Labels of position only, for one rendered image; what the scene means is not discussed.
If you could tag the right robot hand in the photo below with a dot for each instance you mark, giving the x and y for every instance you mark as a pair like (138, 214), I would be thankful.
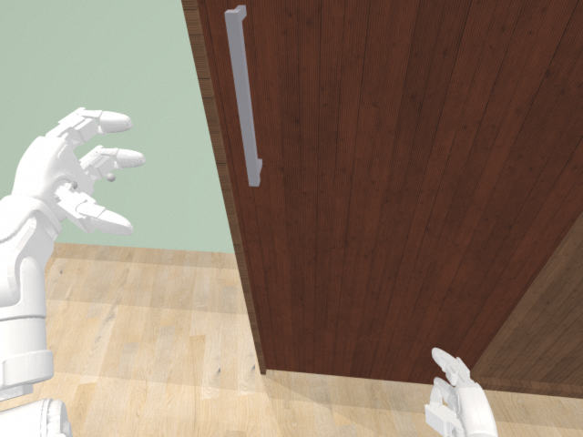
(468, 409)

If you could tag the wardrobe door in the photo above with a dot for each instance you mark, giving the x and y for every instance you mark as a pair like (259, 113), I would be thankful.
(542, 339)
(421, 162)

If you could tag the handle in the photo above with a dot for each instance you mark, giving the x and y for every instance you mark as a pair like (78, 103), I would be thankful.
(233, 19)

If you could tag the left robot forearm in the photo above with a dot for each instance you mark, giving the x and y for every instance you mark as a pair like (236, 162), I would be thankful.
(28, 230)

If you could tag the robot left upper arm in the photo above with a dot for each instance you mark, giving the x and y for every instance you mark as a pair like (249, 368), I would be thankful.
(43, 418)

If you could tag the left robot hand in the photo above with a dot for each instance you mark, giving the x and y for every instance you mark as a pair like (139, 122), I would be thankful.
(50, 163)

